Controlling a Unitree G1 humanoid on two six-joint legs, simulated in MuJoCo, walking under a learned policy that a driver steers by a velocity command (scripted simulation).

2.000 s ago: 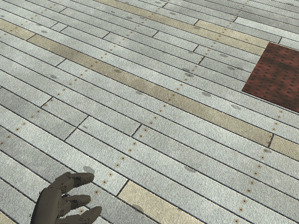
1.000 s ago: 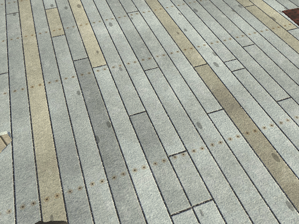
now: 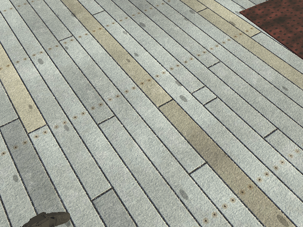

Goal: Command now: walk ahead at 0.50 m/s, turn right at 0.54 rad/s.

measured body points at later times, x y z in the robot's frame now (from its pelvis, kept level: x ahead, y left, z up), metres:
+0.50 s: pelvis +0.28 +0.01 +0.01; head +0.31 +0.01 +0.46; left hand +0.41 +0.28 -0.10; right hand +0.44 -0.28 -0.06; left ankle +0.41 +0.10 -0.71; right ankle +0.12 -0.07 -0.68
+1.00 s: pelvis +0.51 -0.12 +0.01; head +0.54 -0.15 +0.45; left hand +0.83 -0.05 -0.06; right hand +0.35 -0.37 -0.13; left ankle +0.42 +0.10 -0.68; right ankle +0.55 -0.26 -0.71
